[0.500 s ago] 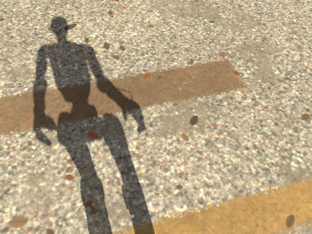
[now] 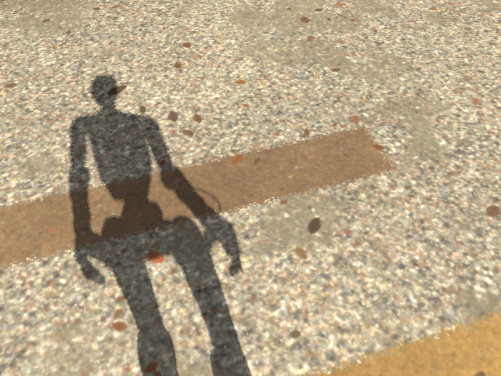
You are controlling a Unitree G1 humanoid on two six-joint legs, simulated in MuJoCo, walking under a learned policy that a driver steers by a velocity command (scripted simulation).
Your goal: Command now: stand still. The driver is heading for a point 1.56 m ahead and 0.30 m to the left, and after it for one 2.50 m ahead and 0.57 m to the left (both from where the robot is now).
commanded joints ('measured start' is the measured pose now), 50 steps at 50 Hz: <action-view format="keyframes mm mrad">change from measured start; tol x2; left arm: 1 28 109 23 -10 -1 -6 6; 13 53 72 11 49 -3 -5 10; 24 115 44 -1 88 -3 0 14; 50 195 4 -5 117 -1 0 19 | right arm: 1 32 -72 -11 -5 1 -13 -7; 19 109 -40 13 137 -3 -16 -29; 50 131 -1 27 225 3 -12 -32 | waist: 1 9 -19 60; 19 12 -44 43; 50 18 -34 75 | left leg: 1 65 93 -125 -66 -82 23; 26 92 103 -127 -6 62 29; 50 86 101 -125 8 74 26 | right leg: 1 -126 -118 112 -115 -3 -30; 6 -90 -113 98 -107 32 -28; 18 -88 -116 86 -96 96 -25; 50 -73 -123 77 -79 121 -24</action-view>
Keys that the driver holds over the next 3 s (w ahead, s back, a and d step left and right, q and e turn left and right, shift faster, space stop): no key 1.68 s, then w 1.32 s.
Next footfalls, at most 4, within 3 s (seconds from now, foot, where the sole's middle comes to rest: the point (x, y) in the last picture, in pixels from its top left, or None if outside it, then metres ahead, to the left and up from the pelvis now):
1.98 left None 0.19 0.10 -0.78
2.46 right None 0.54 -0.05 -0.78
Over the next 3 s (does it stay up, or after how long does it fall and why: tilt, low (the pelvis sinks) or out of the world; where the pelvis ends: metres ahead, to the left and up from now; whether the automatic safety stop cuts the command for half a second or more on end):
stays up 0.67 0.03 -0.01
